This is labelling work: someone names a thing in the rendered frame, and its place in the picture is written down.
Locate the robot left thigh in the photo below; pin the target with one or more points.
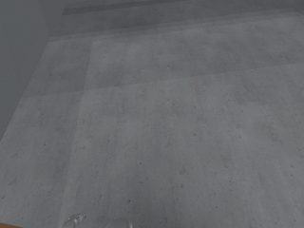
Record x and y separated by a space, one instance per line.
119 223

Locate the robot left hand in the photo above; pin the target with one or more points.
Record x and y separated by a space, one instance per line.
74 220

